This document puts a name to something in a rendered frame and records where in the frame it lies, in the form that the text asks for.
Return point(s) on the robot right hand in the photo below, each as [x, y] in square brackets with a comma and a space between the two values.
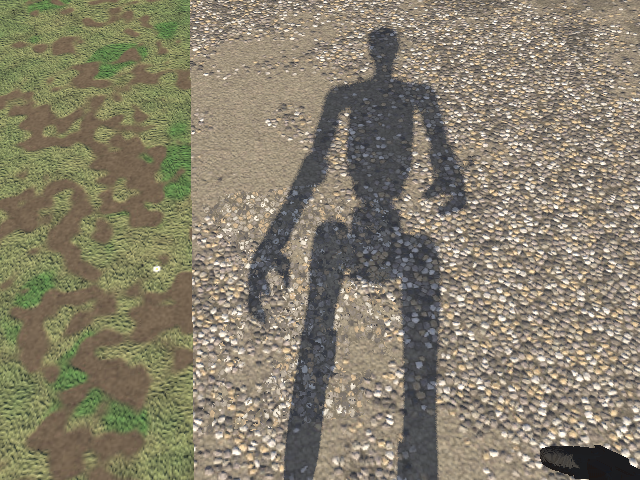
[597, 463]

